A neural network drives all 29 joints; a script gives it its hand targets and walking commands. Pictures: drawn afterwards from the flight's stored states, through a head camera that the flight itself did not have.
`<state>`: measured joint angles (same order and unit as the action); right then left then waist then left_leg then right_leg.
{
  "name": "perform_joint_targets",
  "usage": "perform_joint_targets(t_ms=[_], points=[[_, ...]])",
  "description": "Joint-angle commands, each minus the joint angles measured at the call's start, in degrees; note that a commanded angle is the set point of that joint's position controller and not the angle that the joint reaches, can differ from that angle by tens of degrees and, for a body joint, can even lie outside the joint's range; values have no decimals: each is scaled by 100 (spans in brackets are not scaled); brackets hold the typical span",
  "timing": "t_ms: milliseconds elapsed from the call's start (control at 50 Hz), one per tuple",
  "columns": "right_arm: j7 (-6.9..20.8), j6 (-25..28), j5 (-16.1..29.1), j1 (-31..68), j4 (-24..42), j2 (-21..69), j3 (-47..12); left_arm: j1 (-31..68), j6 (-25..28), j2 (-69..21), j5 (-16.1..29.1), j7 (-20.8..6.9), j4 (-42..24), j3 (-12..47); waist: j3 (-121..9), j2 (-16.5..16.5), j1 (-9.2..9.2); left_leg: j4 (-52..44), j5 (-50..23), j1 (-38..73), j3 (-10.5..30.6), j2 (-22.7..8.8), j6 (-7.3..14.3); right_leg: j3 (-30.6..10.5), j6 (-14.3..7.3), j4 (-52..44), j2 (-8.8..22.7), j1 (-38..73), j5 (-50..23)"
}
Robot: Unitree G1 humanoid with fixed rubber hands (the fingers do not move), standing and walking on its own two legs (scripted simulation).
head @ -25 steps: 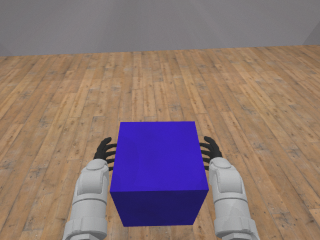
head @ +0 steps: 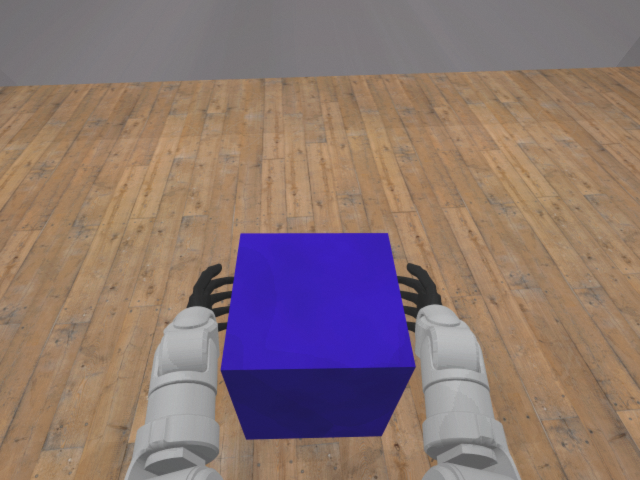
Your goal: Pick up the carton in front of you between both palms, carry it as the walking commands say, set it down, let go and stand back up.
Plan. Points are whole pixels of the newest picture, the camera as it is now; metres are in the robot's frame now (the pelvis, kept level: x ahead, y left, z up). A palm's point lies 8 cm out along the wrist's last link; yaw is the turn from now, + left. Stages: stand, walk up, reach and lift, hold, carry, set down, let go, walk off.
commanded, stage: set down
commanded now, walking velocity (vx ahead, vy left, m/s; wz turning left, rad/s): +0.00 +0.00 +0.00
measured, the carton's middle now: (314, 339) +0.31 +0.00 -0.04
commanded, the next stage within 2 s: none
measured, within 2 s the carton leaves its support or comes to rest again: neither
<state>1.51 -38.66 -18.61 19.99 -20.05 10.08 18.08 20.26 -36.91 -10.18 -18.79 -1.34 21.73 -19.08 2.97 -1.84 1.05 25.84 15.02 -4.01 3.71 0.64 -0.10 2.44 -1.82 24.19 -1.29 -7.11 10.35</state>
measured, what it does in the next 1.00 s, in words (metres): lowers itself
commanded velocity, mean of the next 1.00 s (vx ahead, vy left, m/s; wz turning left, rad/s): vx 0.00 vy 0.00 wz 0.00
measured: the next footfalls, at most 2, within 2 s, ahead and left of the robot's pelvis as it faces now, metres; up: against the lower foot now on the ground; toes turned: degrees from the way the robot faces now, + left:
none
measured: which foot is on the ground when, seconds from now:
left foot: down 0.00-1.00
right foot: down 0.00-1.00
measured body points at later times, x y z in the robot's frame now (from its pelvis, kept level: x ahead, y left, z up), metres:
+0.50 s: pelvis -0.04 +0.03 -0.08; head +0.17 +0.00 +0.31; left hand +0.37 +0.13 -0.16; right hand +0.34 -0.18 -0.17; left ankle +0.00 +0.13 -0.74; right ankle +0.04 -0.10 -0.74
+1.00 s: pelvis -0.07 +0.01 -0.22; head +0.19 -0.02 +0.14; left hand +0.43 +0.11 -0.31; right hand +0.38 -0.19 -0.31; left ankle +0.00 +0.13 -0.74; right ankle +0.04 -0.10 -0.74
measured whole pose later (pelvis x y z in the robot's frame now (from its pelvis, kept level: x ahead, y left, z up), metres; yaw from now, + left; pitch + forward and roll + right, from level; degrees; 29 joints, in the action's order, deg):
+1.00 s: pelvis -0.07 +0.01 -0.22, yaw +1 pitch +43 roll +2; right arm -1.0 -18.3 -14.5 51.2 -31.2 3.7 29.2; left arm 55.8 -15.6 -1.6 -12.2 2.7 39.7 -24.9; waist -8.4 -3.9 4.1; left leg 89.7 30.3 -103.0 0.1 3.7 0.1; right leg -0.6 -0.3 86.9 0.2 -107.1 23.4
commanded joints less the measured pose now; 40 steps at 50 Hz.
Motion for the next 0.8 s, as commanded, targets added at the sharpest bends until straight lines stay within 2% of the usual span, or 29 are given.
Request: perform_joint_targets(t_ms=[0,80,140,220,340,420,540,600,780], points=[[1162,554,835,2885,-491,4680,-2049,2958,497,-4982,877,-1189,546,2156,-937,124,139,-331,-90,-1546,218,370,215,-739,44,40,-152,911,-459],[1061,1227,283,2938,-886,3885,-1327,2933,1193,-4417,339,-951,1084,1415,-1005,92,196,148,-460,-2207,184,443,168,-654,21,569,-275,135,-912],[1041,1840,147,2865,-1037,3493,-1214,2829,1812,-4041,263,-801,1191,1313,-1428,114,180,581,-906,-2569,144,510,95,-619,44,1032,-334,-468,-1380],[1103,2593,393,3137,-1149,3681,-1670,3086,2581,-4305,501,-646,1200,1879,-2597,12,164,1183,-1535,-2812,149,589,-14,-566,75,1703,-448,-1086,-1815],[1112,3258,838,3750,-1021,3931,-2441,3747,3244,-4609,966,-410,981,2952,-4883,76,346,2272,-2388,-3453,229,675,-158,-547,140,2804,-505,-1927,-2534],[1114,3251,997,4039,-875,3924,-2629,4039,3244,-4638,1140,-310,889,3225,-5746,35,395,2777,-2224,-3988,195,744,-175,-479,188,3320,-544,-2726,-2243],[1231,2776,870,4573,-1244,4177,-2274,4762,2785,-4704,1045,-534,1212,2858,-5338,-49,493,3274,-349,-5435,-7,873,-157,-358,198,3775,-569,-3993,-743],[1285,2518,805,4944,-1439,4332,-2076,5151,2543,-4716,973,-685,1454,2563,-5241,-47,490,3561,237,-6121,-116,922,-131,-315,202,4040,-586,-4388,-274],[1194,2168,876,5923,-1582,4541,-1926,6167,2254,-4578,1035,-935,1910,2147,-5942,100,466,4618,648,-7670,-366,1058,-47,-283,272,4972,-625,-4978,-149]])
